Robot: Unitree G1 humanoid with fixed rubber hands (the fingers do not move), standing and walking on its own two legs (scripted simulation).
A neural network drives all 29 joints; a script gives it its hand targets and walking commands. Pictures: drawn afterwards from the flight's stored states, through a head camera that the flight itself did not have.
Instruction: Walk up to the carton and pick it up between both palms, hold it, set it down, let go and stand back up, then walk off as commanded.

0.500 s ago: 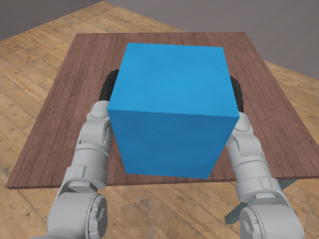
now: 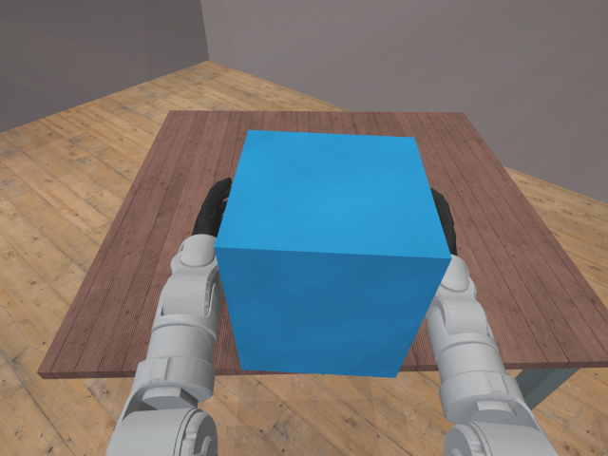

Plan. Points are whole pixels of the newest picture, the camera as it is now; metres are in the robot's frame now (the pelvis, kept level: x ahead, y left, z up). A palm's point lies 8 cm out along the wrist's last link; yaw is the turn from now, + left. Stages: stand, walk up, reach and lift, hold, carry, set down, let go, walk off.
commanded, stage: reach and lift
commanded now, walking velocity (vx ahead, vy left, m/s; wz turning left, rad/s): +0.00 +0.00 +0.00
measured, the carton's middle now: (324, 258) +0.36 -0.04 +0.11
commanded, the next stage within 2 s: none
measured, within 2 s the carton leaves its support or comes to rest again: leaves its support in 0.08 s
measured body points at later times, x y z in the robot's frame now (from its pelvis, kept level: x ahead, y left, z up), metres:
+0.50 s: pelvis -0.01 -0.02 +0.00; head -0.03 +0.01 +0.45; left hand +0.42 +0.08 +0.18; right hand +0.37 -0.22 +0.16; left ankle -0.02 +0.11 -0.75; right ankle +0.02 -0.13 -0.75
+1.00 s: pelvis +0.00 -0.01 +0.00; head -0.03 +0.02 +0.45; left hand +0.40 +0.11 +0.20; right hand +0.38 -0.19 +0.18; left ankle -0.02 +0.11 -0.75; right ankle +0.02 -0.13 -0.75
